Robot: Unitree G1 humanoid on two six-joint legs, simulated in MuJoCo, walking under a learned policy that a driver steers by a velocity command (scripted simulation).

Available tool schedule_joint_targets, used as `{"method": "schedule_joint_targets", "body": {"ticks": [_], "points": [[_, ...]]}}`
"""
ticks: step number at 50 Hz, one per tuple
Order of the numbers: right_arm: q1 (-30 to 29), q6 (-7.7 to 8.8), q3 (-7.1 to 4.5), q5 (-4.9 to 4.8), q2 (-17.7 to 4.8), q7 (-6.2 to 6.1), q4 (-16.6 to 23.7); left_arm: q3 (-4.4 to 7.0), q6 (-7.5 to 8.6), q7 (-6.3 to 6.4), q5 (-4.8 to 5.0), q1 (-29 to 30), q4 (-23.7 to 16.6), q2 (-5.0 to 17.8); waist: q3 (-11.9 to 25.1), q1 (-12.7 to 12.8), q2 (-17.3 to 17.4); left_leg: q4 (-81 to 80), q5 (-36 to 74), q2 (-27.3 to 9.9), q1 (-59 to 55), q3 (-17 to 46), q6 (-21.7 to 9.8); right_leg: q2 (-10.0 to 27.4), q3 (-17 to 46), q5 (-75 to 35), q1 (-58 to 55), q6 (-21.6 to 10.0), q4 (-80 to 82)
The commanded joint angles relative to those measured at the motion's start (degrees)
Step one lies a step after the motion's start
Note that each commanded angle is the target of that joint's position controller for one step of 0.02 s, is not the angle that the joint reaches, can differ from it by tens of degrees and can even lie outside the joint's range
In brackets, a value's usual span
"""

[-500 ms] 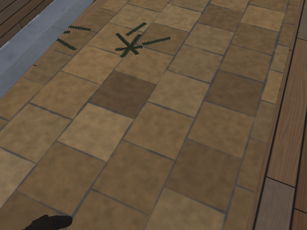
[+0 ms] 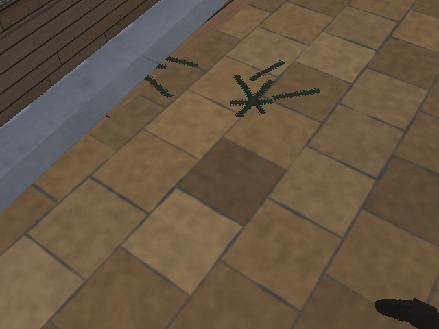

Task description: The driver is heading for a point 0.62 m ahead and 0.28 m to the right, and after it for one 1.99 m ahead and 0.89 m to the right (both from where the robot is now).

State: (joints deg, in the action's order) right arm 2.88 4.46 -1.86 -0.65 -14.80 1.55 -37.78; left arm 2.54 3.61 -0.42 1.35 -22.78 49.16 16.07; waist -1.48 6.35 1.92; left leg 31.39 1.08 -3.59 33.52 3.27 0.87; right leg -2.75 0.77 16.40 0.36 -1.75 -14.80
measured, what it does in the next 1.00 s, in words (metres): walks ahead, turning right: left foot, then right foot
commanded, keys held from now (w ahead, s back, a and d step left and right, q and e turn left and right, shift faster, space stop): w+e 1.00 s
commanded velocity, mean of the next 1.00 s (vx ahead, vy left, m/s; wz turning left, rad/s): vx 0.50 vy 0.00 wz -0.51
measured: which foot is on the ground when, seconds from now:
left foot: up 0.00-0.06, down 0.08-0.58, up 0.60-1.00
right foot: down 0.00-0.08, up 0.10-0.56, down 0.58-1.00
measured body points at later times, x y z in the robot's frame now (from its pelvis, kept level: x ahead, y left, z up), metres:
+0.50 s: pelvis +0.26 +0.01 -0.01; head +0.28 -0.01 +0.44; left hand +0.52 +0.19 -0.09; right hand +0.21 -0.28 -0.13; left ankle +0.18 +0.14 -0.74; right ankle +0.38 -0.17 -0.71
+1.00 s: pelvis +0.52 -0.12 +0.00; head +0.54 -0.15 +0.45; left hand +0.71 +0.11 -0.10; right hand +0.58 -0.45 -0.08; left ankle +0.75 -0.08 -0.71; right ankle +0.40 -0.16 -0.74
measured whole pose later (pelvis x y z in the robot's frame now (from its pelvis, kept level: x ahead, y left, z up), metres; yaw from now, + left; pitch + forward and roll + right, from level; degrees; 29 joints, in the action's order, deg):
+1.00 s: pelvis +0.52 -0.12 +0.00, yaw -34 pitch +2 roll +0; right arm 0.6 5.7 -2.4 -0.2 -16.4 1.4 -41.1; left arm 4.3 2.1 0.8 1.4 -20.8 41.2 16.8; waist -1.7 4.7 2.3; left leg 30.1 2.7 -1.8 33.3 5.8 3.1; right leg -6.0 9.6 17.9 5.3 -3.9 -22.2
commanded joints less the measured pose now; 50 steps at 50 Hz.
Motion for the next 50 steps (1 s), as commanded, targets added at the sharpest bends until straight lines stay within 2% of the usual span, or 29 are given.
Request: {"method": "schedule_joint_targets", "body": {"ticks": [1,2,3,4,5,6,7,8,9,10,13,17,20,25,27,28,29,30,31,32,33,34,35,36,39,41,44,47,50], "points": [[-2.89,1.76,-1.96,-0.2,-6.23,0.43,4.61,2.89,-0.31,0.81,0.3,-0.04,-2.19,11.06,-1.18,-3.64,-6.83,-3.57,-2.47,1.71,-5.75,-0.33,-1.15,16.06,11.68,-19.27,2.17,-8.03,0.01],[0.46,1.95,-2.53,-0.14,-7.25,0.25,3.7,2.99,-0.53,0.93,0.28,0.86,-2.28,11.3,0.46,-5.99,-7.08,-5.28,-3.51,2.41,-11.36,-1.19,-2.15,15.37,11.31,-23.39,2.75,-7.11,-3.55],[7.19,2.03,-3.73,0.17,-9.48,-0.24,1.72,2.55,-0.56,0.93,-0.01,1.04,-2.45,10.12,4.94,-9.31,-6.27,-6.25,-3.81,2.58,-22.0,-1.88,-3.73,12.39,9.44,-27.85,5.01,-5.54,-11.28],[16.78,2.01,-4.84,1.28,-12.93,-0.89,0.4,1.28,-0.38,0.82,-1.05,1.99,-4.02,6.77,13.45,-13.68,-2.61,-3.43,-3.82,-5.71,-38.03,5.47,-7.18,8.85,7.12,-19.38,13.93,-3.33,-26.53],[21.15,1.17,-5.93,1.78,-17.74,-1.07,-0.74,-0.57,0.53,0.8,-0.9,-5.33,-5.5,0.44,21.9,-11.18,12.82,-6.42,-11.23,-19.99,-57.27,28.36,-15.14,0.55,1.46,10.25,34.66,0.61,-46.74],[21.99,0.83,-4.88,1.22,-13.05,-0.94,-0.99,0.39,1.08,0.71,0.54,-4.67,-4.74,5.0,22.41,-12.56,12.71,-12.09,-21.89,-20.48,-55.33,37.42,-16.48,2.19,6.67,17.19,41.26,0.95,-55.46],[18.51,0.82,-3.84,0.72,-9.91,-1.05,-1.05,1.69,1.1,0.69,1.42,0.24,-5.76,8.89,13.35,-12.55,8.12,-13.48,-23.6,-18.44,-48.4,28.89,-14.03,4.76,6.77,12.66,44.63,0.78,-57.97],[14.92,0.85,-3.24,0.71,-8.22,-1.07,-1.06,1.83,0.9,0.8,1.06,3.25,-6.35,8.65,8.71,-11.17,5.41,-14.85,-19.89,-16.03,-41.32,21.81,-12.53,7.02,5.39,7.95,43.68,0.95,-57.0],[11.93,0.94,-2.71,0.86,-6.38,-0.91,-1.38,2.01,0.52,0.83,0.44,4.77,-6.7,8.02,5.13,-9.65,4.51,-16.9,-15.63,-13.86,-35.21,16.72,-11.85,8.39,5.08,4.72,42.11,1.24,-54.67],[9.91,1.28,-2.41,1.26,-5.24,-0.85,-1.68,2.21,-0.19,0.73,0.3,4.31,-6.67,7.1,3.25,-7.88,5.47,-18.94,-12.21,-12.2,-30.56,12.29,-11.21,9.79,5.43,2.31,39.26,1.45,-52.78],[7.9,2.32,-3.05,1.27,-6.03,-0.96,-3.1,1.91,-1.99,0.5,0.3,4.46,-7.52,4.1,0.89,-5.86,4.05,-23.04,-4.96,-11.92,-24.91,4.72,-12.01,10.79,4.92,-1.41,37.0,2.43,-50.05],[8.65,2.35,-3.88,1.41,-8.36,-1.58,-5.13,1.62,-2.24,-0.18,-0.09,9.07,-9.63,3.2,-0.58,-6.44,1.61,-24.4,0.33,-11.3,-26.19,-3.39,-11.86,10.79,4.54,-11.85,38.81,2.89,-39.2],[10.11,1.76,-4.3,0.98,-10.08,-2.0,-6.25,1.07,-1.77,-1.4,-0.14,14.97,-11.5,2.37,-2.03,-8.65,0.54,-24.52,1.27,-10.9,-27.47,-8.44,-10.75,9.84,1.42,-18.15,36.77,2.01,-29.79],[13.45,0.0,-5.24,-0.52,-12.51,-2.05,-8.6,1.27,-2.07,-2.73,-0.22,21.46,-15.37,3.55,-3.88,-10.05,0.47,-20.56,6.35,-13.48,-36.41,-11.87,-8.77,8.31,-1.94,-12.56,37.57,-1.08,-22.5],[12.9,-0.81,-5.73,-1.06,-14.22,-2.25,-8.65,2.19,-2.37,-2.89,-0.44,19.35,-15.92,5.23,-1.18,-7.8,2.19,-13.11,24.1,-13.41,-38.53,-13.79,-7.48,4.94,-5.24,-6.51,31.82,-3.33,-21.9],[12.33,-1.31,-5.88,-1.32,-14.78,-2.38,-8.53,3.24,-2.56,-2.78,-0.4,14.27,-14.97,6.89,2.08,-4.6,2.51,-4.97,32.62,-12.52,-37.97,-15.11,-6.59,2.31,-7.05,-4.93,24.66,-4.82,-21.01],[11.89,-1.62,-5.45,-1.37,-13.86,-2.54,-8.28,5.09,-2.78,-2.21,-0.17,4.87,-12.41,9.82,6.94,0.41,1.2,7.41,33.32,-10.16,-33.1,-16.9,-4.72,-0.6,-7.56,-7.9,11.18,-6.9,-17.83],[13.45,-1.27,-4.13,0.5,-10.7,-2.64,-7.21,7.09,-3.43,-0.92,0.21,-3.95,-10.48,15.26,12.26,3.1,-6.84,26.14,12.87,-7.25,-18.11,-17.27,-1.75,6.95,5.74,-9.03,-6.24,-10.62,-16.52],[17.67,0.33,-1.74,2.14,-3.38,-1.93,-3.93,7.19,-2.65,-0.95,0.44,-0.49,-11.73,20.26,17.46,-4.28,-19.13,43.62,-35.26,5.07,5.37,-8.96,1.4,19.66,39.43,4.11,-20.7,-21.16,-8.06],[10.99,2.21,-2.57,-0.15,-8.77,-1.21,-3.69,5.63,-1.61,-1.45,0.16,-1.52,-13.18,14.78,20.38,0.52,-10.79,48.06,-34.89,3.77,11.04,1.78,0.21,21.65,45.2,8.73,-21.5,-20.71,-1.58],[6.67,3.2,-3.07,-1.9,-10.62,-0.87,-2.11,4.76,-0.73,-1.6,-0.33,0.27,-12.61,12.09,12.44,0.39,-8.58,46.48,-29.09,1.51,14.88,1.26,-1.2,20.24,37.33,4.38,-16.04,-18.21,-1.02],[6.37,3.73,-2.79,-1.06,-9.79,-1.25,-2.45,4.33,-0.34,-1.52,-0.25,3.38,-12.83,10.81,8.39,-2.07,-4.09,41.78,-24.22,-0.95,12.44,1.3,-1.76,17.69,30.72,-1.65,-8.22,-16.35,-1.46],[6.69,3.72,-3.09,0.44,-9.95,-1.66,-3.1,3.84,-0.33,-1.3,-0.55,7.05,-13.5,9.17,5.81,-4.39,-3.14,36.77,-21.2,-2.55,8.44,1.41,-1.39,15.55,25.53,-8.08,-1.07,-15.02,-1.09],[7.84,3.12,-3.35,0.81,-10.18,-1.6,-3.44,3.32,-0.27,-1.0,-1.29,9.11,-14.56,7.93,5.28,-6.25,-4.38,34.57,-19.14,-3.53,4.55,1.95,-1.09,14.19,22.92,-12.44,3.4,-14.72,0.09],[7.87,1.44,-3.09,1.53,-8.28,-1.59,-3.26,3.5,0.11,-0.16,-0.98,9.0,-14.53,8.65,4.12,-7.36,-4.01,27.76,-15.53,-2.7,1.65,0.55,1.48,12.36,18.26,-20.23,9.72,-15.44,2.15],[3.68,1.08,-2.53,1.67,-6.92,-1.66,-1.97,3.91,0.06,0.65,-0.71,7.24,-13.74,9.91,2.3,-6.22,-4.05,19.69,-9.0,-1.6,2.44,0.1,2.95,10.77,15.64,-20.42,11.61,-14.43,2.56],[-2.6,1.38,-1.7,1.23,-5.34,-1.09,-0.46,4.07,-0.39,1.3,-0.34,5.0,-12.67,10.19,0.96,-3.74,-5.81,6.45,1.74,1.07,-1.49,-0.13,3.43,8.08,13.48,-14.34,13.94,-11.66,2.01],[-6.56,1.93,-1.73,0.35,-6.12,-0.4,0.97,4.31,-0.7,1.42,0.06,2.26,-11.21,10.53,0.28,-2.24,-6.51,0.49,4.92,2.68,-4.62,0.55,2.95,9.15,16.22,-10.35,13.23,-10.59,0.52],[-6.19,2.61,-2.5,0.16,-8.31,0.13,1.26,4.29,-1.19,1.72,0.16,1.5,-10.53,9.77,0.51,-3.1,-7.7,-3.17,0.43,2.9,-6.12,2.27,1.32,11.01,21.01,-9.23,8.31,-9.55,-4.34]]}}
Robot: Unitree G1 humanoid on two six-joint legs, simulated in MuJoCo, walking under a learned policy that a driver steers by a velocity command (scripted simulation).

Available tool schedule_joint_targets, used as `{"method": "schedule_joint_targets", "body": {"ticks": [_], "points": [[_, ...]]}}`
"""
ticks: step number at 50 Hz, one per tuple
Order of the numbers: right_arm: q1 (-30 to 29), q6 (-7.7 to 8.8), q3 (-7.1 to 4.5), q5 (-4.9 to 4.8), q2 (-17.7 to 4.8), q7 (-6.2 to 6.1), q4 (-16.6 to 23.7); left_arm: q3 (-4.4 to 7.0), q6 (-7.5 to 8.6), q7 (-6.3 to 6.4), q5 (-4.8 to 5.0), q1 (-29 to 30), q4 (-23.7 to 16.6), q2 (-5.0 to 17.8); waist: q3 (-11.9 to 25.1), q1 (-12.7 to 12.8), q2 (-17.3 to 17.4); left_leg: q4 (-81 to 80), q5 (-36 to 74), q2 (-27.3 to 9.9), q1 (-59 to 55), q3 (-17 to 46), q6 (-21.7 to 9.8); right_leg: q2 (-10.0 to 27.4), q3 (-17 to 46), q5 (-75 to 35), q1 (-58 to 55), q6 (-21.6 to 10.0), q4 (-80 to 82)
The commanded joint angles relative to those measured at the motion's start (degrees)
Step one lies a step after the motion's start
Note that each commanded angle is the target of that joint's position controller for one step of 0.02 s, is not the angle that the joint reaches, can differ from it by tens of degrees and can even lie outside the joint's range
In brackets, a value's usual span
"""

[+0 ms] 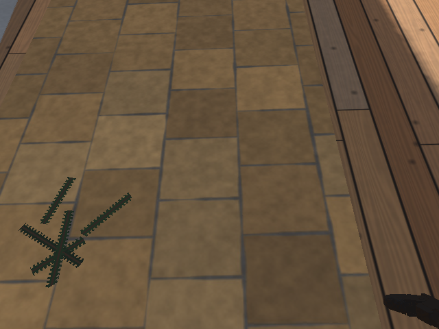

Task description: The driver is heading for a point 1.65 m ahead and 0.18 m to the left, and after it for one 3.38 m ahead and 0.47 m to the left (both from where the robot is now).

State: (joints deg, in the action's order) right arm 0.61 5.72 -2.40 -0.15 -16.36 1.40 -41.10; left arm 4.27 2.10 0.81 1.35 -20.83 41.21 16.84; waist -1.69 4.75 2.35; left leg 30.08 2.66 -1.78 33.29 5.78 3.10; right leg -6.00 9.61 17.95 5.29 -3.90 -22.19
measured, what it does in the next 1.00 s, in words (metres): walks ahead: left foot, then right foot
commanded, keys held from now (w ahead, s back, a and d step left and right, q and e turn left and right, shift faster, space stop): w+e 0.44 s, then w+q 0.56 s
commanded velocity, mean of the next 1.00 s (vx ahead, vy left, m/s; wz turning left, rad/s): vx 0.50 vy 0.00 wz -0.18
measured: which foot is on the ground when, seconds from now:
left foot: up 0.00-0.06, down 0.08-0.60, up 0.62-1.00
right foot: down 0.00-0.08, up 0.10-0.58, down 0.60-1.00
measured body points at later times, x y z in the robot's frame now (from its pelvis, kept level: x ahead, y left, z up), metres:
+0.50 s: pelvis +0.26 +0.01 +0.00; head +0.30 -0.01 +0.44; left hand +0.55 +0.17 -0.08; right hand +0.19 -0.28 -0.13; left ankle +0.18 +0.15 -0.74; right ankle +0.38 -0.18 -0.70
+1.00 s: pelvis +0.52 -0.10 +0.00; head +0.55 -0.10 +0.45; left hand +0.61 +0.18 -0.12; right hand +0.66 -0.37 -0.11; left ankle +0.72 +0.02 -0.69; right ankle +0.40 -0.18 -0.74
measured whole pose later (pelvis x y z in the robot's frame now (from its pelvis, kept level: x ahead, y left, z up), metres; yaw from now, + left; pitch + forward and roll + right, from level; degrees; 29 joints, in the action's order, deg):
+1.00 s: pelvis +0.52 -0.10 +0.00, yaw -7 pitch +1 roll -3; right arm 6.5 1.6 -2.7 -1.2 -15.9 2.4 -46.1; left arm 4.6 4.8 0.5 -0.2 -18.4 46.6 15.4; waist -1.9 3.5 2.5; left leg 40.9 1.2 -6.2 37.9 0.9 -0.4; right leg -1.5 -13.7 16.3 -3.8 -0.6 -12.1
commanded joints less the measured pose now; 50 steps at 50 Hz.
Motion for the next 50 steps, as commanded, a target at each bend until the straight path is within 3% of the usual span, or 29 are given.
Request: {"method": "schedule_joint_targets", "body": {"ticks": [1,3,4,5,6,7,8,9,11,13,16,21,24,26,27,28,29,30,31,32,33,35,37,40,42,45,50], "points": [[-2.61,1.61,-2.28,-0.39,-7.38,0.31,4.34,2.66,0.11,0.57,0.05,-0.1,-2.6,9.04,0.94,-2.3,-9.07,-2.17,-4.01,1.2,-7.53,-0.4,-1.71,14.66,13.53,-11.75,2.45,-6.95,1.31],[5.48,2.13,-3.5,-0.01,-9.08,-0.16,2.25,2.03,-0.22,0.46,-0.19,0.99,-3.06,7.07,4.51,-6.58,-9.57,-5.28,-5.9,1.15,-19.34,-1.93,-4.36,11.55,12.89,-15.88,3.57,-4.67,-6.33],[13.28,2.35,-4.32,0.99,-11.7,-0.6,1.45,0.73,-0.11,0.2,-0.83,0.97,-3.96,3.74,11.94,-10.02,-5.15,-4.1,-8.83,-6.71,-33.22,5.09,-7.73,8.11,8.92,-11.44,9.14,-2.59,-20.53],[19.46,1.62,-5.51,1.76,-16.72,-0.73,-0.05,-0.44,0.42,0.19,0.31,-6.56,-5.52,-0.21,19.7,-7.51,12.05,-8.17,-20.14,-20.06,-53.08,30.19,-16.95,-0.55,0.83,11.9,29.24,1.94,-40.29],[19.71,1.26,-4.83,0.12,-12.96,-0.25,-0.56,0.06,0.63,0.4,1.23,-7.68,-4.87,4.76,18.64,-7.91,13.71,-12.51,-34.69,-22.99,-53.44,41.57,-18.38,3.32,1.2,15.91,38.61,2.75,-49.93],[16.79,0.96,-3.64,-0.11,-8.54,-0.44,0.44,1.18,0.38,0.42,1.09,-2.02,-4.77,8.89,10.94,-9.43,7.28,-13.79,-35.69,-20.22,-46.77,32.99,-15.66,5.81,1.15,10.59,40.8,3.13,-52.65],[13.9,0.49,-3.06,0.38,-7.03,-0.61,0.79,1.42,0.05,0.51,0.4,1.95,-5.43,9.28,6.53,-9.0,3.48,-14.03,-28.44,-17.7,-39.97,24.22,-13.61,7.83,-1.04,6.29,39.44,3.4,-51.98],[11.99,0.22,-2.59,0.68,-5.71,-0.71,0.42,1.53,0.0,0.37,-0.26,4.28,-6.13,8.62,3.16,-8.14,2.56,-15.19,-21.33,-15.36,-34.22,18.23,-13.04,9.36,-1.32,3.34,38.08,3.53,-49.36],[10.94,0.42,-2.19,1.01,-4.68,-1.0,-0.33,1.48,-0.48,-0.31,0.24,4.07,-6.5,6.44,1.56,-6.28,4.66,-17.84,-14.31,-12.59,-28.6,10.23,-12.12,11.6,-2.18,0.38,33.85,3.38,-45.81],[11.39,0.87,-2.52,0.48,-5.41,-1.04,-1.33,1.01,-1.05,-0.59,0.38,4.69,-7.19,4.25,0.89,-5.98,4.1,-19.96,-10.16,-12.64,-27.28,5.68,-13.21,12.33,-3.31,-0.87,34.2,3.72,-43.2],[12.01,0.96,-3.23,0.46,-7.65,-1.18,-2.54,0.58,-1.2,-0.84,0.01,7.65,-8.68,3.29,0.27,-6.21,2.2,-21.53,-3.79,-13.61,-28.56,0.49,-14.33,12.98,-3.64,-6.57,36.91,4.53,-36.86],[13.43,0.02,-3.41,0.11,-9.51,-1.51,-3.99,-0.24,-0.28,-2.57,-0.01,15.37,-10.35,1.88,-1.58,-8.91,0.9,-21.55,1.53,-11.8,-30.32,-9.68,-12.19,11.86,-8.07,-19.23,33.56,3.72,-21.65],[17.96,-0.81,-3.45,-0.87,-10.39,-1.15,-6.28,-0.88,0.04,-3.36,0.04,20.21,-12.25,0.62,-3.41,-10.37,-0.02,-21.3,3.14,-13.38,-32.95,-10.45,-12.31,10.38,-9.5,-17.02,31.38,2.13,-15.46],[19.01,-1.62,-3.63,-1.78,-11.66,-0.9,-7.65,-0.53,0.3,-3.6,-0.17,21.22,-13.14,1.76,-4.09,-8.86,0.69,-18.97,11.07,-14.9,-36.25,-9.77,-12.51,8.64,-10.71,-11.21,29.79,0.39,-12.17],[18.69,-1.97,-3.78,-2.17,-12.67,-0.95,-8.04,-0.01,0.43,-3.58,-0.55,19.94,-13.02,3.01,-2.86,-7.09,1.72,-15.7,20.46,-15.14,-37.51,-9.77,-12.25,7.29,-11.89,-8.46,26.45,-0.64,-10.65],[18.25,-2.32,-3.77,-2.48,-13.4,-1.03,-8.51,0.95,0.52,-3.41,-0.97,15.29,-11.8,4.88,0.41,-3.68,2.61,-9.53,29.61,-14.45,-37.64,-10.31,-11.47,5.72,-13.09,-8.17,19.02,-1.87,-8.57],[17.69,-2.53,-3.21,-2.58,-12.69,-1.16,-8.9,2.39,0.54,-2.96,-1.09,6.18,-8.83,7.34,5.67,1.51,2.05,0.56,32.55,-12.15,-33.67,-12.09,-9.91,4.32,-14.18,-13.07,5.26,-3.48,-5.27],[17.75,-2.1,-1.87,-1.36,-9.75,-1.15,-8.0,3.77,0.15,-1.97,-1.56,-3.68,-6.41,11.18,13.18,5.56,-0.89,15.97,17.23,-9.48,-20.3,-12.02,-7.71,11.8,-5.95,-16.35,-14.1,-6.05,-8.67],[24.4,-1.11,0.67,-0.09,-1.85,-0.41,-6.18,4.24,0.2,-1.3,-2.01,-4.77,-6.25,16.79,21.93,0.28,-16.03,37.65,-31.65,1.15,1.16,-9.86,-3.77,29.46,22.61,-10.22,-31.17,-15.15,-4.66],[20.45,-0.09,-0.88,-1.88,-8.09,-0.23,-7.41,3.09,0.56,-1.39,-2.04,-5.53,-6.97,11.7,25.86,4.0,-10.79,45.03,-36.96,1.41,4.62,0.65,-3.91,30.72,29.58,-6.5,-28.54,-15.63,1.28],[15.29,0.16,-1.85,-3.44,-10.34,-0.12,-5.04,2.13,1.0,-1.46,-1.92,-2.24,-6.05,9.38,15.46,3.19,-10.19,45.94,-33.06,-1.26,9.36,0.0,-4.21,28.34,18.93,-9.18,-21.69,-12.7,2.48],[12.8,-0.22,-1.83,-1.92,-8.57,-0.58,-4.99,1.1,1.76,-1.73,-1.53,4.13,-5.06,5.53,6.63,-0.92,-7.6,39.68,-24.48,-5.39,7.07,-1.41,-3.84,23.23,6.58,-14.06,-8.05,-9.39,5.88],[16.58,-2.06,-1.9,-1.9,-6.54,-0.79,-6.51,0.78,2.98,-1.8,-2.02,7.55,-4.67,3.45,4.71,-4.34,-8.14,37.73,-19.58,-6.81,0.62,-0.77,-3.1,21.55,0.61,-15.18,-0.34,-8.61,10.77],[15.52,-3.84,-1.62,-1.7,-3.88,-1.19,-5.98,1.26,4.43,-1.45,-2.19,8.89,-2.63,4.06,0.97,-5.9,-6.12,34.0,-15.44,-7.01,2.22,-0.04,-1.89,21.62,-5.9,-18.67,3.62,-8.58,14.93],[12.87,-3.97,-1.62,-1.47,-3.53,-1.07,-4.98,1.55,4.56,-0.91,-2.54,8.14,-1.29,4.63,-0.56,-5.45,-5.74,28.46,-9.52,-6.79,5.05,0.56,-1.54,20.82,-10.12,-19.85,2.49,-7.79,15.65],[8.2,-3.46,-1.1,-1.1,-2.5,0.09,-3.64,1.91,4.33,-0.35,-2.31,7.62,-0.12,6.01,-2.03,-3.99,-5.14,17.28,-0.39,-5.77,3.68,-2.14,-2.09,19.34,-16.14,-20.47,1.74,-6.17,16.3],[0.05,-3.42,-0.62,-0.98,-2.45,1.73,0.38,2.88,2.81,0.1,-0.86,3.37,2.89,8.26,-4.66,-1.13,-4.04,7.98,-1.9,-4.69,6.14,-5.98,-4.83,22.31,-19.73,-23.19,-7.01,-5.02,13.96]]}}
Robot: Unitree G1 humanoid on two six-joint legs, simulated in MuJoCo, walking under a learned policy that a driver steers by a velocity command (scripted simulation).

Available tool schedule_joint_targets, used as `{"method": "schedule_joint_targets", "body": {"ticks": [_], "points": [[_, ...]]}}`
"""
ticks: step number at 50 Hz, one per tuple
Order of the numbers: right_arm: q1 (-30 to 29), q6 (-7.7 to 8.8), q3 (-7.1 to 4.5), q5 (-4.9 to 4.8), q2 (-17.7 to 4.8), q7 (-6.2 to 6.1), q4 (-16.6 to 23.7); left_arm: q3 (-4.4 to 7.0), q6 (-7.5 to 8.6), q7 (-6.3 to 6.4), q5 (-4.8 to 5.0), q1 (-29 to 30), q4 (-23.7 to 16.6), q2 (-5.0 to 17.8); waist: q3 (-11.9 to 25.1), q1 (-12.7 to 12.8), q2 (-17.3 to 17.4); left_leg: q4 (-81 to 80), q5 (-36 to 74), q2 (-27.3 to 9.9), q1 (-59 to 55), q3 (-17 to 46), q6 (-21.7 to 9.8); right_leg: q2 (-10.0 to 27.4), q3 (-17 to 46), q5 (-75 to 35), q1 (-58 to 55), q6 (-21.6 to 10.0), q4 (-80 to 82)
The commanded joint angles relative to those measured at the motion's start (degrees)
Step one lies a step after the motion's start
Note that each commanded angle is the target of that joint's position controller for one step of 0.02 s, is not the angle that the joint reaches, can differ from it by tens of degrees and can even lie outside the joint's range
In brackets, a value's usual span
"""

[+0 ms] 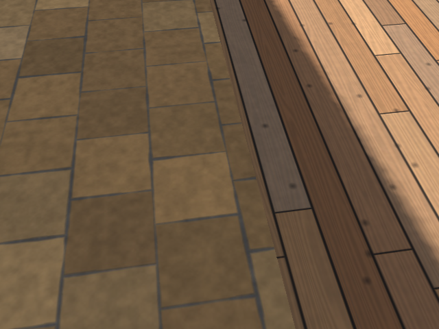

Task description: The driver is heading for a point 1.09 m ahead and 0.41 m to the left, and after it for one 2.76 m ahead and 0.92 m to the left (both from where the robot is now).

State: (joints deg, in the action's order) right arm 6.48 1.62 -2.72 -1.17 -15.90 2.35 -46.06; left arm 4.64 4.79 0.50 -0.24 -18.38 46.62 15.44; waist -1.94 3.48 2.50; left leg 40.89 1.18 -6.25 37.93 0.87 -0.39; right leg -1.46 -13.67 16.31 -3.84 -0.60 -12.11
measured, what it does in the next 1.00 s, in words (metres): walks ahead, turning left: left foot, then right foot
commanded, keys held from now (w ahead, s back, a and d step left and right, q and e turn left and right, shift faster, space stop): w+q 0.76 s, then q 0.24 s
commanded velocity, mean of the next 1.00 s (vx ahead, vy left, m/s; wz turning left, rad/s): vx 0.45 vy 0.00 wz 0.57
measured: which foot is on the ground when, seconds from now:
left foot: up 0.00-0.10, down 0.12-0.60, up 0.62-1.00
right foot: down 0.00-0.14, up 0.16-0.58, down 0.60-1.00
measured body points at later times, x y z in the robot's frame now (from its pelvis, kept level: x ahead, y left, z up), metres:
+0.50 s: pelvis +0.29 +0.05 +0.01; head +0.32 +0.08 +0.45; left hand +0.44 +0.35 -0.08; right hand +0.42 -0.21 -0.10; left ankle +0.20 +0.12 -0.74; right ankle +0.51 -0.07 -0.69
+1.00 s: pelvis +0.54 +0.11 +0.00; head +0.57 +0.14 +0.45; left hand +0.41 +0.38 -0.12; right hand +0.85 +0.02 -0.08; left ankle +0.59 +0.30 -0.70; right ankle +0.53 -0.03 -0.74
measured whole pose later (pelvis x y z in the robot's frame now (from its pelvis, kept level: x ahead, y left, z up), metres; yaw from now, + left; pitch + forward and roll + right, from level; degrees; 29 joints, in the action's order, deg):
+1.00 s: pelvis +0.54 +0.11 +0.00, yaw +36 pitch +2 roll -2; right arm 6.5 0.0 -4.1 -0.7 -17.0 1.9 -35.0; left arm 4.1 3.2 0.9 0.8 -14.2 47.9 16.7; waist -4.5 4.2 2.0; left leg 39.2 -3.0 -3.7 35.8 0.3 0.2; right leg -0.2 -10.7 16.7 2.3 -0.3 -17.8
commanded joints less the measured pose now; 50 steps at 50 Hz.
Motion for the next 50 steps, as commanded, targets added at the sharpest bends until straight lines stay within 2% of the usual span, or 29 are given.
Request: {"method": "schedule_joint_targets", "body": {"ticks": [1,4,5,6,7,8,9,10,11,12,13,16,21,24,26,28,29,30,31,32,33,34,35,36,37,39,42,46,50], "points": [[-6.44,0.65,-0.42,0.05,-3.26,1.09,6.05,2.68,-0.35,0.46,1.07,0.7,-2.11,10.09,-4.38,-0.03,-4.51,-3.66,-2.78,0.32,1.66,-1.95,-2.16,18.34,3.04,-24.57,0.02,-7.87,2.24],[-1.62,0.23,-1.95,-0.14,-5.95,1.39,6.53,3.26,-1.83,0.9,1.72,2.14,-2.14,12.47,0.75,-4.1,-7.14,-3.6,-11.55,5.7,-7.85,-6.99,-5.52,18.23,1.0,-51.07,-2.94,-5.81,-10.02],[5.55,0.07,-3.33,-0.4,-8.11,1.13,4.99,3.19,-2.39,1.0,2.0,3.27,-2.39,12.73,4.62,-8.44,-6.83,-5.55,-11.45,8.48,-17.39,-8.3,-7.27,16.7,-0.3,-55.71,-0.82,-4.39,-20.2],[14.92,-0.28,-5.45,-0.52,-12.0,0.23,2.56,2.62,-2.34,1.21,1.8,2.89,-2.71,11.72,9.67,-12.9,-4.6,-8.29,-8.96,9.73,-33.03,-5.63,-9.51,14.18,-1.02,-48.38,7.62,-1.93,-34.45],[17.73,-0.64,-7.12,-0.79,-19.03,-0.95,2.0,0.51,-1.43,0.87,-0.76,-1.75,-5.13,4.58,13.74,-8.85,10.54,-10.36,-10.91,-4.6,-52.23,20.5,-17.79,6.4,0.12,-4.69,31.42,2.36,-56.16],[16.94,0.48,-6.3,-0.27,-18.6,-0.39,4.53,-0.76,0.9,0.28,0.1,-0.96,-6.45,3.47,23.42,-8.16,9.71,-21.87,-22.75,-12.97,-61.43,48.43,-25.76,-2.13,14.77,19.57,43.88,3.01,-67.57],[16.21,1.34,-4.97,0.15,-13.82,-0.01,4.47,0.42,2.49,-0.41,2.6,6.78,-7.78,8.45,18.13,-11.08,2.97,-25.48,-22.3,-12.13,-58.84,42.95,-21.74,1.35,19.43,15.28,49.92,1.42,-68.5],[13.81,1.99,-4.51,0.01,-11.98,-0.07,4.41,0.24,3.37,-0.43,2.97,9.08,-8.63,8.18,11.59,-9.59,1.42,-25.18,-18.6,-10.0,-51.54,35.08,-19.56,3.83,18.91,10.09,50.75,0.11,-64.49],[9.82,2.19,-3.89,-0.22,-9.81,-0.22,5.01,0.34,3.61,0.1,1.48,8.99,-7.77,7.96,7.42,-6.88,-2.01,-24.79,-12.31,-7.41,-43.1,28.38,-17.58,6.27,18.74,6.24,47.63,0.07,-59.43],[7.04,2.26,-3.27,0.24,-7.91,-0.53,5.9,0.84,3.24,0.4,0.33,8.2,-7.29,8.62,5.68,-4.74,-1.12,-25.45,-6.31,-5.42,-36.65,23.79,-16.64,7.7,18.95,3.57,43.12,0.39,-55.37],[5.88,2.23,-2.97,0.79,-7.28,-0.82,6.79,1.06,2.51,0.28,0.01,7.37,-7.11,8.68,5.26,-3.44,-0.04,-26.62,-3.03,-4.19,-32.89,21.82,-16.4,8.21,19.03,1.95,39.85,0.88,-53.63],[6.98,2.46,-3.43,0.5,-8.93,-1.82,6.92,0.59,0.9,0.28,-0.59,7.89,-7.55,6.33,4.15,-2.79,-0.36,-28.15,4.57,-2.38,-27.18,16.8,-16.6,7.46,17.22,-1.95,38.02,3.39,-46.01],[10.54,1.65,-3.8,-0.04,-10.06,-3.19,6.18,-0.71,1.05,-0.41,-0.08,18.46,-10.29,3.82,1.67,-6.69,2.24,-27.54,-2.61,1.68,-23.4,12.88,-12.55,3.52,16.36,-19.16,34.57,5.06,-24.42],[13.32,1.13,-3.92,-0.36,-10.22,-3.4,5.28,-0.54,1.77,-1.29,0.74,22.22,-11.48,5.01,1.22,-8.17,2.78,-25.43,-6.7,0.11,-25.23,16.49,-11.87,1.98,17.21,-21.4,32.33,4.59,-18.72],[14.02,0.77,-3.86,-0.39,-9.69,-3.63,5.08,-0.06,2.31,-1.81,0.83,22.02,-11.57,6.5,1.4,-7.61,3.28,-22.03,-7.83,-1.3,-28.83,20.03,-11.2,1.81,18.52,-18.71,31.63,3.47,-16.1],[13.19,0.49,-4.04,-0.15,-9.77,-3.79,5.39,0.55,2.88,-1.96,0.93,18.99,-10.91,7.85,1.79,-5.58,4.98,-18.39,-5.88,-2.25,-30.6,22.85,-10.22,1.8,18.44,-13.73,28.26,1.66,-15.14],[12.28,0.37,-3.76,-0.06,-8.88,-3.74,5.8,1.13,3.16,-1.75,0.78,14.49,-9.59,8.61,3.37,-3.03,5.16,-14.83,-3.44,-0.74,-30.01,22.56,-9.11,1.45,17.3,-13.67,22.24,0.27,-12.97],[12.1,0.5,-2.82,0.28,-6.35,-3.47,6.46,1.97,3.48,-1.38,-0.04,8.04,-8.43,10.54,8.79,0.11,3.37,-5.3,-2.76,2.45,-27.19,19.91,-7.25,4.99,19.7,-12.87,10.91,-2.25,-13.31],[14.03,0.55,-1.51,1.56,-2.89,-3.43,7.56,2.61,3.25,-0.9,-0.44,-0.47,-7.64,13.72,17.49,2.27,-5.35,11.49,-17.07,7.35,-19.14,13.76,-4.84,15.29,31.02,-8.63,-4.22,-5.19,-13.9],[21.87,1.16,-1.03,-1.02,-1.74,-3.33,9.46,3.37,2.51,-1.55,-0.75,-2.89,-5.42,17.15,20.59,-2.37,-26.0,27.73,-37.02,12.21,1.43,9.18,-2.08,26.04,59.96,7.78,-16.48,-14.21,-6.23],[19.85,1.04,-2.19,-1.56,-8.39,-3.57,7.37,1.96,2.36,-1.72,0.4,0.0,-7.02,10.55,14.43,-0.6,-15.71,33.75,-32.81,7.4,6.76,10.94,-1.25,24.8,58.87,18.82,-12.14,-12.54,-3.79],[13.37,0.74,-2.95,-0.94,-10.78,-3.46,8.24,1.1,1.96,-1.37,0.53,2.47,-7.37,7.55,7.91,0.8,-10.33,34.15,-27.22,5.66,7.44,9.05,-0.97,22.2,48.01,14.81,-5.34,-10.02,-3.62],[10.82,0.49,-2.95,-0.32,-9.87,-3.5,8.67,0.64,1.65,-1.3,-0.06,4.93,-7.47,6.9,4.83,-0.22,-6.38,32.85,-23.28,3.69,5.09,7.76,-0.6,19.68,40.68,6.01,1.08,-8.94,-2.9],[9.06,0.49,-3.1,0.19,-9.07,-3.27,9.38,0.31,1.47,-1.17,-0.26,6.25,-6.85,5.8,2.3,-0.95,-6.23,30.05,-20.82,2.2,4.11,7.8,-0.43,17.7,35.47,-0.48,5.25,-8.85,-1.94],[9.46,0.29,-3.08,-0.19,-7.91,-2.85,9.64,0.07,1.59,-0.95,-0.56,6.66,-6.42,5.39,1.91,-2.02,-7.9,28.34,-19.32,0.83,1.54,7.45,-0.46,16.28,31.08,-4.34,7.95,-8.26,-0.73],[9.16,-0.34,-2.76,-0.6,-5.68,-2.57,10.28,0.16,1.99,-0.84,-0.24,6.85,-5.49,5.33,0.87,-2.49,-8.58,25.76,-18.71,0.34,0.8,5.82,0.19,15.52,25.32,-12.84,10.02,-9.1,0.97],[6.93,-0.92,-2.29,0.25,-4.13,-2.63,12.4,1.09,1.68,-0.4,-0.17,7.89,-4.39,8.34,0.77,-3.47,-7.31,17.75,-15.83,0.58,1.6,3.65,2.2,16.16,17.28,-36.22,10.04,-10.52,-0.2],[2.86,-0.83,-1.74,0.4,-3.04,-1.16,13.44,1.39,-0.19,0.63,0.42,9.02,-3.65,9.95,2.49,-1.99,-7.41,3.0,-2.05,2.09,-5.65,-0.8,1.87,13.73,7.92,-39.05,10.29,-8.54,-1.48],[0.37,-1.26,-2.79,0.6,-5.17,0.45,15.51,1.95,-1.36,0.84,2.0,8.04,-2.56,11.89,3.25,-2.06,-7.86,-4.75,-4.35,3.95,-9.21,-2.47,-0.93,15.75,6.41,-40.58,5.5,-6.99,-7.0]]}}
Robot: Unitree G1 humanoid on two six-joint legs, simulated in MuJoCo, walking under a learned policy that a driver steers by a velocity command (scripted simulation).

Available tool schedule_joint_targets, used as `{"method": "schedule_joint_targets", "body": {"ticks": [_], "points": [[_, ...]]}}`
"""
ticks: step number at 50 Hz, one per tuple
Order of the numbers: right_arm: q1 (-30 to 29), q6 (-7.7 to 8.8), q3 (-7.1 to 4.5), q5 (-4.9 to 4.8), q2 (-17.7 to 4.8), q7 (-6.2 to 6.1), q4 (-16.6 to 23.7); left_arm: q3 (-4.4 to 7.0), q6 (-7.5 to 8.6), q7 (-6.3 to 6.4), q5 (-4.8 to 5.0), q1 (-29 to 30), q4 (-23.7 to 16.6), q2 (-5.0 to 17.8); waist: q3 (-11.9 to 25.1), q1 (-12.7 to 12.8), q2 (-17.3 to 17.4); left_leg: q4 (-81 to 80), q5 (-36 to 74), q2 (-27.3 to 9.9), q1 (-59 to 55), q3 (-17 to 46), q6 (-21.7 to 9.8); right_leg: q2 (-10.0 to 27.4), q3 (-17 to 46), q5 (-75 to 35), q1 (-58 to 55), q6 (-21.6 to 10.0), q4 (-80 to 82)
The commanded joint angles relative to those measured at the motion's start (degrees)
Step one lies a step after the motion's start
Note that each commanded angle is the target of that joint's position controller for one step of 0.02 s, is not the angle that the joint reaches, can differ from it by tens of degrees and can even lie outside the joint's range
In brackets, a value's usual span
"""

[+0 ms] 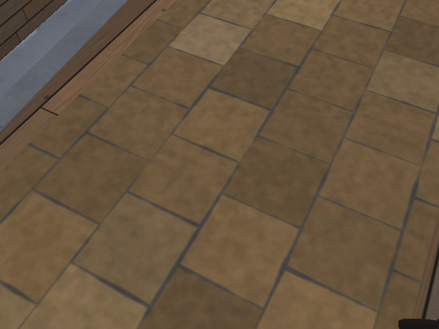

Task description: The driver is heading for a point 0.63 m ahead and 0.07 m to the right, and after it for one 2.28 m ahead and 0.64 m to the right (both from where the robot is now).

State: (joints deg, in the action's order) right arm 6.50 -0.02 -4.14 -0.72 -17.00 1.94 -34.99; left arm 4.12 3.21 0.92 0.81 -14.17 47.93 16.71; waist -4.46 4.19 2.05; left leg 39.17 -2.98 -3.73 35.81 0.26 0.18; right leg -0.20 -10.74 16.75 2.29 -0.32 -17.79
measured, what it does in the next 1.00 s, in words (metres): walks ahead: left foot, then right foot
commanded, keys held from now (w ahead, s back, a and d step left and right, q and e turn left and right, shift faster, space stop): q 0.14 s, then no key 0.86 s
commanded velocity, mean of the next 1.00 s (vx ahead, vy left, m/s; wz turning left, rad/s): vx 0.05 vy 0.00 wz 0.22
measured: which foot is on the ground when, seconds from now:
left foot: up 0.00-0.06, down 0.08-1.00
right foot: down 0.00-0.08, up 0.10-0.46, down 0.48-1.00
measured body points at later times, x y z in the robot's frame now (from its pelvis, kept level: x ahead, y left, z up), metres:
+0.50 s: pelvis +0.12 +0.00 -0.01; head +0.14 +0.00 +0.44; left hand +0.20 +0.29 -0.12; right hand +0.32 -0.22 -0.10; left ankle +0.16 +0.11 -0.74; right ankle +0.15 -0.14 -0.74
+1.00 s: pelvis +0.16 -0.02 +0.00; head +0.17 -0.02 +0.45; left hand +0.22 +0.25 -0.13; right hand +0.33 -0.25 -0.12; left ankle +0.16 +0.11 -0.74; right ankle +0.16 -0.14 -0.74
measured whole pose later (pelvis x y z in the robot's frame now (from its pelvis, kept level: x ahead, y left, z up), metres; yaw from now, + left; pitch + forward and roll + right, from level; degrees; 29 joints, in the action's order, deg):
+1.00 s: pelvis +0.16 -0.02 +0.00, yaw +11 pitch -1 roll +0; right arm 10.9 -1.5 -3.0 0.6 -13.5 -1.9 -46.3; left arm 0.4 1.3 0.2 -0.5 -10.0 50.3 13.9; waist -1.7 0.2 -0.1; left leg 29.7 -14.0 2.2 14.5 5.9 0.6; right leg -0.4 0.0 18.4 10.2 -0.5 -29.6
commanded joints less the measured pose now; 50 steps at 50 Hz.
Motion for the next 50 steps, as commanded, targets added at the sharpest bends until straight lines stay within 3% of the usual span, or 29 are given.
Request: {"method": "schedule_joint_targets", "body": {"ticks": [1,2,3,4,5,6,7,8,9,10,11,13,16,20,23,24,25,26,27,28,31,34,38,50], "points": [[1.58,0.21,-1.95,0.33,-5.18,1.02,4.54,2.77,-0.01,0.5,1.47,4.38,-4.01,11.33,6.51,-3.83,-7.78,-4.28,-2.7,2.56,-9.17,-2.7,-2.67,14.81,3.29,-44.76,-1.4,-6.74,-4.68],[4.74,0.09,-2.69,0.44,-6.46,1.02,3.96,2.94,-0.25,0.62,1.98,5.1,-4.26,11.56,7.85,-5.74,-7.62,-6.8,-3.3,4.16,-13.19,-3.67,-4.07,14.32,2.6,-47.59,-1.39,-5.83,-10.13],[10.83,0.16,-3.93,0.51,-8.54,0.57,2.29,2.61,-0.5,0.62,2.02,5.26,-4.46,10.4,10.64,-8.87,-5.4,-11.66,1.44,6.39,-21.49,-4.35,-5.98,11.87,0.96,-45.38,0.77,-3.96,-19.72],[15.15,0.02,-5.25,0.43,-12.83,-0.8,1.97,1.79,-0.37,0.27,0.08,2.16,-4.81,8.41,14.19,-10.22,2.64,-13.06,22.56,0.53,-34.54,4.86,-9.55,7.99,0.24,-27.08,11.59,-0.23,-34.52],[12.59,-0.11,-5.17,1.24,-17.76,-1.9,3.94,-0.19,-0.2,-0.54,-3.78,-2.77,-6.26,2.69,19.24,-4.02,16.53,-7.46,49.85,-14.04,-48.81,26.54,-20.09,-1.47,3.02,24.46,30.68,3.89,-54.91],[12.0,0.48,-4.18,1.74,-14.75,-1.13,5.91,-0.08,0.01,-1.27,-2.02,-3.0,-5.97,6.9,30.69,-7.01,10.38,-13.6,33.09,-18.41,-50.42,37.41,-26.03,-2.17,15.87,24.32,33.52,3.66,-62.47],[8.62,0.85,-3.55,1.21,-12.02,-0.67,6.32,0.68,-0.3,-1.34,-0.04,2.45,-6.8,9.61,24.14,-7.66,4.29,-16.01,23.28,-15.08,-45.07,31.6,-22.91,0.03,16.65,18.4,36.25,2.95,-61.66],[5.81,0.84,-2.87,0.11,-9.72,-0.89,5.77,0.54,-0.83,-0.86,-0.18,4.31,-7.08,8.98,17.75,-6.18,0.67,-16.91,16.77,-12.06,-38.39,25.87,-19.13,2.15,15.8,13.95,37.2,2.86,-57.74],[3.96,0.56,-2.18,-0.2,-8.03,-1.23,5.75,0.48,-1.57,-0.18,-0.76,4.98,-6.46,8.54,14.4,-5.09,-1.11,-17.9,13.54,-10.21,-32.06,22.81,-16.88,3.8,15.68,11.48,35.39,3.12,-53.71],[2.49,0.3,-1.92,0.25,-7.79,-1.55,5.79,0.61,-2.28,0.13,-0.91,4.55,-6.43,8.77,12.65,-3.6,0.03,-19.05,12.82,-8.67,-25.95,20.56,-15.98,4.17,15.41,9.9,31.4,3.35,-50.47],[1.65,0.19,-1.92,1.18,-8.19,-1.73,5.85,0.56,-2.75,0.18,-0.97,3.56,-6.04,8.38,12.32,-2.77,1.44,-19.74,14.03,-7.53,-22.01,18.86,-15.7,3.42,14.29,8.49,27.85,3.69,-48.8],[1.64,0.35,-1.97,1.73,-8.4,-2.21,5.14,0.02,-3.08,0.52,-1.07,2.04,-5.36,6.48,13.22,-2.38,2.93,-19.76,17.14,-6.39,-19.97,16.08,-15.73,2.84,13.36,7.38,24.72,4.54,-43.18],[1.41,0.03,-1.85,1.48,-8.26,-2.86,4.17,-0.63,-3.59,0.93,-1.09,3.31,-5.4,5.03,14.04,-3.32,3.74,-19.97,9.71,-5.54,-19.1,14.91,-14.82,3.1,13.45,3.86,21.71,5.04,-35.24],[1.33,-0.53,-1.13,1.82,-7.05,-2.58,2.66,-0.62,-3.85,0.73,-0.85,5.85,-6.01,5.21,11.26,-4.96,5.6,-20.95,-6.45,-5.3,-17.09,16.93,-13.63,2.91,13.24,2.05,18.25,4.41,-26.89],[0.85,-0.8,0.07,1.39,-4.75,-2.24,1.29,-0.83,-3.08,-0.13,-1.23,3.81,-5.26,3.73,9.66,-3.05,4.96,-18.3,-12.09,-3.8,-15.55,17.08,-10.65,1.77,11.31,-4.43,10.62,2.24,-12.28],[3.48,-0.61,0.67,1.52,-3.13,-2.18,0.04,-0.92,-2.79,-0.43,-2.05,3.51,-5.28,4.12,9.33,-3.17,3.3,-17.09,-14.3,-1.91,-14.32,16.08,-7.73,3.26,12.96,-8.74,7.04,0.91,-7.29],[5.57,-0.26,1.05,2.23,-1.95,-2.18,-0.58,-0.5,-2.59,-0.38,-2.99,3.16,-5.91,7.54,8.96,-4.8,-2.69,-11.35,-17.69,1.84,-12.5,12.44,-4.37,10.44,20.27,-14.37,5.41,-1.72,-4.42],[8.85,-0.01,0.85,2.03,-1.34,-2.02,-0.64,-0.22,-2.62,-0.37,-3.0,6.58,-5.33,9.12,7.69,-9.33,-12.34,-10.38,-18.46,6.25,-15.32,5.85,-1.88,13.89,23.69,-10.58,11.87,-5.95,-3.55],[5.6,0.0,0.66,2.7,-3.15,-2.25,-0.77,-1.01,-2.36,-0.59,-2.74,8.74,-6.05,5.36,6.74,-7.45,-12.01,-10.74,-13.8,5.01,-21.02,5.63,-0.58,12.07,23.55,-0.68,17.39,-5.87,-1.29],[2.66,-0.21,0.23,2.51,-3.93,-2.37,-0.45,-1.39,-1.97,-0.72,-2.74,8.59,-5.76,4.2,5.82,-6.36,-11.06,-10.9,-10.9,4.93,-22.86,6.05,-0.71,9.32,21.31,4.43,18.42,-3.65,-1.33],[2.66,-1.25,0.14,2.22,-3.55,-2.73,-1.3,-1.51,-0.85,-0.69,-2.1,6.66,-4.8,5.02,4.3,-5.49,-8.89,-11.89,-7.97,3.78,-23.56,7.86,-2.18,6.55,17.74,3.29,17.95,-1.21,-2.69],[3.04,-0.74,0.21,1.96,-2.73,-2.82,-2.62,-1.68,-0.81,-0.18,-1.59,4.29,-4.02,4.63,4.94,-4.26,-4.9,-12.39,-4.88,3.52,-22.6,8.23,-2.36,5.46,16.25,-1.4,14.62,-1.23,-5.25],[3.43,-0.43,0.1,1.64,-2.2,-3.03,-4.11,-1.9,-1.07,-0.02,-1.49,3.58,-3.39,4.19,6.39,-3.63,-2.28,-11.98,-0.18,3.24,-23.66,8.49,-1.89,4.65,15.31,-5.73,12.4,-1.47,-6.79],[4.06,-0.96,-0.34,1.25,-2.92,-4.18,-9.17,-2.32,-1.28,-0.65,-1.24,3.97,0.54,3.7,5.96,-3.82,-1.78,-12.12,5.07,2.51,-27.32,8.91,-1.53,3.25,13.99,-9.77,11.11,-1.25,-6.08]]}}
Keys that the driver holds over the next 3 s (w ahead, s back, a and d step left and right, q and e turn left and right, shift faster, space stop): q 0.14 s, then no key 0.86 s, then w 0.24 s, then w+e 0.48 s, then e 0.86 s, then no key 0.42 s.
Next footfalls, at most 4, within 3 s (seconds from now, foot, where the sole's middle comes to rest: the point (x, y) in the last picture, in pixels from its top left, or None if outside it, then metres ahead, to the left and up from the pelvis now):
0.08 left None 0.20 0.11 -0.78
0.48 right None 0.20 -0.13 -0.78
1.76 right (261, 269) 0.61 -0.05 -0.78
2.24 left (213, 219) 0.77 0.11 -0.78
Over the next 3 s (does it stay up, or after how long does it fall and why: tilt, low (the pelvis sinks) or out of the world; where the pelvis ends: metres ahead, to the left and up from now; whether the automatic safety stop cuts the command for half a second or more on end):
stays up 0.62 -0.01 0.00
